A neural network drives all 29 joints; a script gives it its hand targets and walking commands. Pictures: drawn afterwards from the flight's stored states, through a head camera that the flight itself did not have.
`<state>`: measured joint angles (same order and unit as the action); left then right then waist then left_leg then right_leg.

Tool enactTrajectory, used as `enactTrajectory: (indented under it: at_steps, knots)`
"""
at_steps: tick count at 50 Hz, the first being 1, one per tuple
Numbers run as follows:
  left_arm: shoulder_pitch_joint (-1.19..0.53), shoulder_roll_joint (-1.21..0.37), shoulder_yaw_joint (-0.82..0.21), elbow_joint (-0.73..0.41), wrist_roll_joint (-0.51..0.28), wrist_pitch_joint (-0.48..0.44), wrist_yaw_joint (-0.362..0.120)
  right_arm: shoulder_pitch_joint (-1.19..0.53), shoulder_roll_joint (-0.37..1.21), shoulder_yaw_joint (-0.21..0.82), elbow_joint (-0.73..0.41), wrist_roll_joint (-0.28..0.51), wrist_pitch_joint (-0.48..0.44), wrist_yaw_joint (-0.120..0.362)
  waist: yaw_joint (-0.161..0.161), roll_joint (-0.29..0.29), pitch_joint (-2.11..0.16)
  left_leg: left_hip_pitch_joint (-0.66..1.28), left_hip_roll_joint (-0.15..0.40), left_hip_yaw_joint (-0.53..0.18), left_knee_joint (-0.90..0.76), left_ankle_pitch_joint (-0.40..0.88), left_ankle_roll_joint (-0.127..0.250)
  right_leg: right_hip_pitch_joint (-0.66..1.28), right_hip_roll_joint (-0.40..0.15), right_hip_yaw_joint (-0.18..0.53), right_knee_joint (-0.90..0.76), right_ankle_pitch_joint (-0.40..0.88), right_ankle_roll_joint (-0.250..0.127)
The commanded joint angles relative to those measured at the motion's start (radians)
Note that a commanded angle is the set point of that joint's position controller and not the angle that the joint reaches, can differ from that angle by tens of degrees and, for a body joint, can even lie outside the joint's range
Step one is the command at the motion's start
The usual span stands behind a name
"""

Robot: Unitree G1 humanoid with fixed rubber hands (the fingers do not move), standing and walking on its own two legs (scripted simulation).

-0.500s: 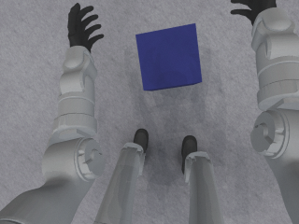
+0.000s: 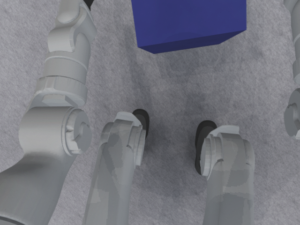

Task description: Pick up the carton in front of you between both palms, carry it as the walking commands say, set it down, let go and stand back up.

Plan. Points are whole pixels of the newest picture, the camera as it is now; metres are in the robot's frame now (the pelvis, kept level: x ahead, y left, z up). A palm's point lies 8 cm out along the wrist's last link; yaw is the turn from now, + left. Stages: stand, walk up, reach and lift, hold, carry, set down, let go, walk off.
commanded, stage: reach and lift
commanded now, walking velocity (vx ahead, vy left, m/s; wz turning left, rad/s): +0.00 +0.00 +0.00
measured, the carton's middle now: (183, 3) +0.57 -0.01 -0.31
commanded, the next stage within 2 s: none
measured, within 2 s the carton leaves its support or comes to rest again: leaves its support in 1.12 s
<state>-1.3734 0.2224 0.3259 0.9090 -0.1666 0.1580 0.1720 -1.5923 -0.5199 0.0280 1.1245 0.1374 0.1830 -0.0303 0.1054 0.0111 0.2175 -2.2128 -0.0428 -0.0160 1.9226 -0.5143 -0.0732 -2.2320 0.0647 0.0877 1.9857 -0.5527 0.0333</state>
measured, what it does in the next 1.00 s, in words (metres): lowers itself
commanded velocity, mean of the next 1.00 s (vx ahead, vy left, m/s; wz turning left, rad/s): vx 0.00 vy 0.00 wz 0.00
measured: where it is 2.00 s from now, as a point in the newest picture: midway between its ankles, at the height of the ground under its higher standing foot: (169, 149)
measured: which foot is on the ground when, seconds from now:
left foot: down 0.00-1.00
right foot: down 0.00-1.00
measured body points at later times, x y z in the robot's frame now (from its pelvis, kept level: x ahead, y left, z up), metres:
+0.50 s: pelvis +0.01 +0.00 -0.06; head +0.39 -0.02 +0.15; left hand +0.57 +0.18 -0.24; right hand +0.61 -0.18 -0.25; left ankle +0.12 +0.13 -0.40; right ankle +0.10 -0.12 -0.40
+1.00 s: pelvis +0.00 +0.00 -0.06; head +0.39 -0.03 +0.16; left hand +0.57 +0.16 -0.24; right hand +0.60 -0.15 -0.24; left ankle +0.12 +0.13 -0.40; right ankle +0.10 -0.12 -0.40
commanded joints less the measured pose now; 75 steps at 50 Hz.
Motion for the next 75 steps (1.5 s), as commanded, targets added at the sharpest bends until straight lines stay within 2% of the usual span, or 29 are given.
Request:
enactTrajectory:
  at_steps: [1,5,9,15,20,26,30,34,36,38,40,43,45,47,50,53,58,60,62,64,67,70,72,75]
  knots:
    - [-0.323,0.133,-0.006,-0.032,-0.005,-0.011,0.001,-0.398,-0.105,0.002,-0.029,0.014,-0.015,0.013,0.04,-0.183,-1.201,0.578,0.013,0.134,-0.074,0.212,-0.004,0.682,-0.04,-0.087,-0.125,0.175,-0.006]
    - [-0.375,0.137,0.006,0.06,0.031,-0.031,-0.011,-0.418,-0.119,-0.013,0.057,-0.003,-0.035,0.028,0.032,-0.141,-1.06,0.569,0.015,0.12,-0.008,0.202,-0.004,0.566,-0.049,-0.076,-0.071,0.136,-0.009]
    - [-0.429,0.155,0.004,0.081,0.039,-0.059,-0.014,-0.452,-0.136,-0.005,0.066,0.007,-0.065,0.029,0.029,-0.116,-1.034,0.59,0.012,0.11,0.058,0.265,-0.004,0.545,-0.056,-0.065,-0.004,0.186,-0.01]
    - [-0.459,0.18,-0.032,0.062,0.004,-0.096,-0.009,-0.494,-0.14,0.036,0.0,0.054,-0.101,0.002,0.02,-0.136,-1.072,0.656,0.005,0.093,0.134,0.426,0.014,0.594,-0.049,-0.069,0.07,0.338,-0.004]
    - [-0.42,0.173,-0.071,0.077,-0.034,-0.097,-0.004,-0.468,-0.106,0.08,-0.011,0.101,-0.1,-0.011,0.033,-0.147,-1.144,0.693,-0.001,0.103,0.158,0.477,0.022,0.678,-0.04,-0.073,0.098,0.41,-0.003]
    - [-0.382,0.139,-0.053,0.105,-0.003,-0.094,-0.012,-0.389,-0.07,0.049,0.053,0.066,-0.092,-0.003,0.021,-0.122,-1.034,0.627,-0.006,0.107,0.153,0.417,0.016,0.589,-0.034,-0.072,0.085,0.35,-0.003]
    - [-0.411,0.139,-0.039,0.094,0.014,-0.094,-0.013,-0.408,-0.073,0.026,0.047,0.042,-0.093,-0.008,0.013,-0.114,-1.01,0.61,-0.008,0.107,0.145,0.375,0.013,0.57,-0.031,-0.075,0.069,0.3,-0.005]
    - [-0.464,0.093,-0.064,0.082,0.0,-0.09,-0.018,-0.459,-0.016,0.055,0.028,0.056,-0.089,-0.005,0.013,-0.118,-0.995,0.607,-0.015,0.107,0.132,0.335,0.015,0.578,-0.027,-0.077,0.057,0.257,-0.007]
    - [-0.496,0.031,-0.078,0.078,0.005,-0.085,-0.026,-0.485,0.05,0.068,0.024,0.057,-0.084,0.006,0.011,-0.119,-0.973,0.612,-0.024,0.106,0.126,0.313,0.017,0.582,-0.021,-0.079,0.052,0.237,-0.01]
    - [-0.493,-0.004,-0.044,0.09,0.046,-0.078,-0.031,-0.485,0.086,0.045,0.027,0.024,-0.076,0.016,0.012,-0.116,-0.939,0.624,-0.029,0.108,0.124,0.287,0.014,0.584,-0.015,-0.083,0.048,0.214,-0.006]
    - [-0.608,-0.306,-0.099,0.06,0.061,-0.053,-0.099,-0.565,0.422,0.098,0.017,0.017,-0.054,0.086,0.012,-0.126,-0.907,0.615,-0.048,0.114,0.127,0.268,0.021,0.588,0.003,-0.087,0.047,0.207,-0.011]
    - [-0.709,-0.666,-0.157,0.023,0.09,0.002,-0.224,-0.537,0.812,0.086,0.01,-0.029,-0.019,0.203,-0.007,-0.114,-0.818,0.571,-0.066,0.127,0.141,0.226,0.027,0.542,0.028,-0.103,0.067,0.192,-0.025]
    - [-0.702,-0.79,-0.174,0.009,0.091,0.031,-0.284,-0.493,0.941,0.058,-0.017,-0.038,0.002,0.258,-0.019,-0.102,-0.793,0.533,-0.072,0.122,0.149,0.224,0.038,0.485,0.035,-0.114,0.074,0.188,-0.037]
    - [-0.692,-0.857,-0.185,-0.008,0.084,0.047,-0.316,-0.46,1.011,0.042,-0.047,-0.044,0.014,0.283,-0.026,-0.094,-0.789,0.504,-0.077,0.118,0.154,0.247,0.044,0.458,0.037,-0.121,0.079,0.215,-0.046]
    - [-0.689,-0.917,-0.222,-0.053,0.046,0.058,-0.335,-0.449,1.079,0.061,-0.114,-0.032,0.025,0.29,-0.035,-0.098,-0.866,0.507,-0.083,0.12,0.166,0.315,0.048,0.5,0.04,-0.122,0.086,0.296,-0.051]
    - [-0.713,-0.963,-0.29,-0.122,-0.01,0.06,-0.33,-0.467,1.143,0.113,-0.21,0.003,0.027,0.277,-0.039,-0.111,-1.055,0.551,-0.086,0.131,0.178,0.41,0.045,0.614,0.043,-0.12,0.095,0.422,-0.046]
    - [-0.768,-1.044,-0.423,-0.327,-0.086,0.089,-0.305,-0.56,1.275,0.231,-0.485,0.073,0.05,0.228,-0.027,-0.148,-1.637,0.68,-0.095,0.146,0.152,0.589,0.034,0.954,0.056,-0.118,0.09,0.707,-0.034]
    - [-0.785,-1.06,-0.453,-0.396,-0.078,0.115,-0.31,-0.548,1.335,0.247,-0.558,0.068,0.076,0.216,-0.023,-0.152,-1.816,0.714,-0.102,0.15,0.128,0.615,0.033,1.032,0.065,-0.124,0.068,0.745,-0.025]
    - [-0.774,-1.092,-0.478,-0.437,-0.051,0.135,-0.298,-0.505,1.396,0.25,-0.558,0.05,0.102,0.199,-0.014,-0.144,-1.868,0.73,-0.11,0.159,0.084,0.58,0.03,0.998,0.082,-0.139,0.022,0.675,-0.015]
    - [-0.707,-1.117,-0.461,-0.407,-0.009,0.154,-0.297,-0.406,1.428,0.207,-0.481,0.004,0.126,0.199,-0.014,-0.126,-1.725,0.674,-0.116,0.16,0.03,0.522,0.021,0.903,0.091,-0.149,-0.034,0.595,-0.01]
    - [-0.6,-1.134,-0.343,-0.271,0.102,0.177,-0.319,-0.274,1.438,0.063,-0.311,-0.117,0.154,0.216,-0.027,-0.114,-1.405,0.542,-0.123,0.165,-0.049,0.317,0.018,0.708,0.097,-0.162,-0.13,0.362,-0.007]
    - [-0.536,-1.132,-0.2,-0.154,0.22,0.201,-0.339,-0.238,1.403,-0.078,-0.182,-0.221,0.166,0.238,-0.029,-0.101,-1.178,0.509,-0.123,0.152,-0.135,0.151,0.033,0.537,0.095,-0.168,-0.226,0.154,-0.015]
    - [-0.531,-1.13,-0.15,-0.128,0.264,0.207,-0.345,-0.248,1.391,-0.134,-0.159,-0.258,0.166,0.246,-0.028,-0.094,-1.15,0.52,-0.122,0.148,-0.181,0.112,0.037,0.52,0.096,-0.168,-0.27,0.104,-0.02]
    - [-0.549,-1.135,-0.132,-0.128,0.288,0.209,-0.35,-0.27,1.385,-0.171,-0.163,-0.281,0.167,0.251,-0.038,-0.083,-1.182,0.551,-0.123,0.145,-0.234,0.091,0.038,0.558,0.1,-0.17,-0.315,0.089,-0.023]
